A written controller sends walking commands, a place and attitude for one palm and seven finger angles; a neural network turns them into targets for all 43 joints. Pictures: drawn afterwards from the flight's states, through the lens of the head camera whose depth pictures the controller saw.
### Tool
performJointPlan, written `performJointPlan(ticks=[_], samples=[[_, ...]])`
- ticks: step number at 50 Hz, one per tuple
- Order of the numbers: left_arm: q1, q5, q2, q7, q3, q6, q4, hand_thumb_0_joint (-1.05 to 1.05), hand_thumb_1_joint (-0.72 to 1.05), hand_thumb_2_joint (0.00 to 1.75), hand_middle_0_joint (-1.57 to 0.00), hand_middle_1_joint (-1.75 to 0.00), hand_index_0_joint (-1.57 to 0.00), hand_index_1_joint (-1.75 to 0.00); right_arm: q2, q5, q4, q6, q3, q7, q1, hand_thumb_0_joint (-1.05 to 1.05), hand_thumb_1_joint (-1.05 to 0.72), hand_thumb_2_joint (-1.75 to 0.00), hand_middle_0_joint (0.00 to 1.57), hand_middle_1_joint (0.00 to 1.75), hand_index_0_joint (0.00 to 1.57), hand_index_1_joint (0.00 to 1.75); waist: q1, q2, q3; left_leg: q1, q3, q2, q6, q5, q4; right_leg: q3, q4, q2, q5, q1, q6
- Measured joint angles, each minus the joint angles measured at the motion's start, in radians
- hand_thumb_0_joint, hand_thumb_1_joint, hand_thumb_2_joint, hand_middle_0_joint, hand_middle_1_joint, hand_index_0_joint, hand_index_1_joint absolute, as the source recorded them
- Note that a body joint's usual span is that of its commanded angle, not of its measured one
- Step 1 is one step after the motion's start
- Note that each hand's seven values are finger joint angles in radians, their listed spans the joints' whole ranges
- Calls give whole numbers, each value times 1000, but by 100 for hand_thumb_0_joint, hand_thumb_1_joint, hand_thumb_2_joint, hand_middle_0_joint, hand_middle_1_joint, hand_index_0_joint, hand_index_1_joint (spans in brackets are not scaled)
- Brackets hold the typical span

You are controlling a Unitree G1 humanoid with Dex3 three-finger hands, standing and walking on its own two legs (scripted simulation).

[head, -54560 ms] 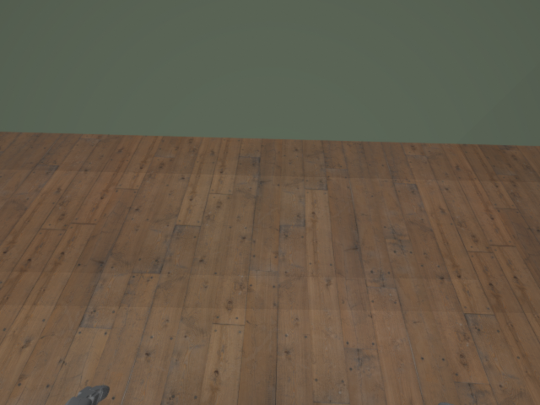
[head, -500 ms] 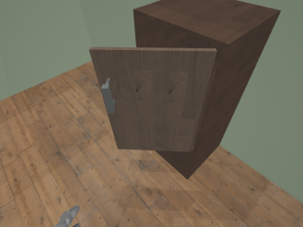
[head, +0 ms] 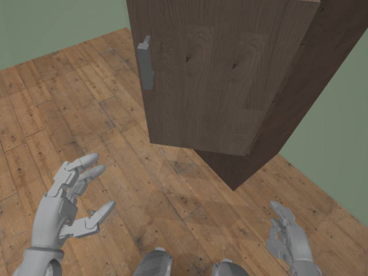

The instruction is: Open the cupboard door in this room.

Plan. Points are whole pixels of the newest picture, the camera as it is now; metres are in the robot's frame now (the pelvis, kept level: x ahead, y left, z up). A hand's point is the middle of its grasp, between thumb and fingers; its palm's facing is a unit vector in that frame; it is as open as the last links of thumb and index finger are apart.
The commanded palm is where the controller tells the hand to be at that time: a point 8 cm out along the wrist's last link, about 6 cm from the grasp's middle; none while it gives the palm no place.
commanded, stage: raise the hand with hooked fingers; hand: left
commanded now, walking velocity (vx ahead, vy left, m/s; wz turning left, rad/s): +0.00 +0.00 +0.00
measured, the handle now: (148, 63) +0.59 +0.17 +0.11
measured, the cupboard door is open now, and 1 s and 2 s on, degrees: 43 43 43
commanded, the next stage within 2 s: move the hooked fingers beside the handle in 1.48 s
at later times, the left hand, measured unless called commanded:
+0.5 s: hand (85, 177) +0.27 +0.23 +0.07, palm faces -0.07 -1.00 -0.05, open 12.8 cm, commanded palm +0.25 +0.29 +0.09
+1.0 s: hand (54, 134) +0.32 +0.29 +0.13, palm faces +0.03 -1.00 -0.05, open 14.0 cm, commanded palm +0.29 +0.33 +0.13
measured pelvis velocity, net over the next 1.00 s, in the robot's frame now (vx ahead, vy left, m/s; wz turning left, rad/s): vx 0.02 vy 0.01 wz -0.02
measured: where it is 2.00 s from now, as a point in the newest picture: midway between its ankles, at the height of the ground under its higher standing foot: outside the picture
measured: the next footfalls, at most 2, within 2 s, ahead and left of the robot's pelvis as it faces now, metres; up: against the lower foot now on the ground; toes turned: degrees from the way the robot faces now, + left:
none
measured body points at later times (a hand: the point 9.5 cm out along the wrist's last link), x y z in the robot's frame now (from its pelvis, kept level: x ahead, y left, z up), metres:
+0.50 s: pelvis +0.02 +0.02 +0.03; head +0.07 +0.03 +0.48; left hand +0.27 +0.28 +0.08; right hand +0.17 -0.24 -0.04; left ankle +0.03 +0.10 -0.65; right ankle +0.03 -0.10 -0.65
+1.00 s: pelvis +0.02 +0.01 +0.05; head +0.06 +0.02 +0.50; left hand +0.32 +0.34 +0.14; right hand +0.17 -0.23 -0.03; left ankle +0.03 +0.10 -0.65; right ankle +0.03 -0.10 -0.65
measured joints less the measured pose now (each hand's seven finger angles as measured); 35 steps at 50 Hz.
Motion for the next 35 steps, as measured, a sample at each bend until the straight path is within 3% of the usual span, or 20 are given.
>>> performJointPlan(ticks=[2,5,7,9,11,14,18,24,31,35], samples=[[-68,-3,15,-47,-12,44,12,1,33,65,-23,-67,-23,-66,17,9,19,8,23,-4,9,1,-91,-90,21,30,20,30,-10,18,-1,-8,2,0,3,4,-3,2,-7,0,7,-7,4],[-137,-11,34,-101,-12,188,73,1,26,62,-24,-71,-24,-71,42,25,26,37,44,-11,39,1,-91,-90,21,30,21,30,-35,26,2,12,24,1,9,20,-43,24,-37,1,26,1,11],[-137,-26,36,-100,7,284,95,0,22,60,-24,-74,-24,-74,51,29,22,55,45,-17,69,1,-90,-90,21,30,21,30,-53,22,-1,42,44,0,13,33,-85,44,-68,1,39,19,17],[-111,-46,30,-71,40,332,95,0,17,58,-25,-77,-25,-77,52,28,20,64,37,-22,102,1,-90,-90,21,30,21,30,-63,15,-5,78,60,2,16,43,-126,60,-103,4,52,46,21],[-75,-55,23,-26,75,320,77,0,12,56,-26,-80,-25,-80,44,24,22,62,22,-23,132,2,-90,-90,21,30,21,30,-67,7,-8,108,68,2,17,49,-157,70,-130,6,60,72,23],[-46,-46,27,20,114,240,53,0,6,53,-26,-85,-26,-84,16,16,32,49,0,-21,159,2,-90,-90,21,30,21,30,-63,0,-11,125,66,-1,19,49,-170,67,-147,4,61,92,26],[-81,-40,52,-16,126,161,91,0,-4,50,-26,-91,-26,-90,-35,19,50,32,-14,-20,152,1,-91,-90,21,30,20,30,-57,3,-4,109,50,-6,23,41,-148,51,-136,-1,52,89,29],[-146,-52,77,-113,105,233,157,0,-18,43,-27,-100,-27,-99,-54,33,45,13,-17,-40,112,2,-91,-90,21,30,20,30,-61,1,8,137,51,-6,27,46,-168,53,-165,1,62,119,34],[-196,-76,101,-85,169,238,157,-1,-34,36,-29,-110,-29,-110,-27,29,13,5,4,-30,103,1,-91,-90,21,30,20,30,-54,-1,-1,206,54,-7,25,62,-227,58,-222,2,79,187,35],[-265,-79,122,-120,194,273,241,-1,-42,33,-29,-115,-29,-114,-25,34,11,19,25,-28,98,1,-91,-90,21,30,20,30,-44,8,3,219,50,-11,26,71,-243,54,-239,0,86,202,36]])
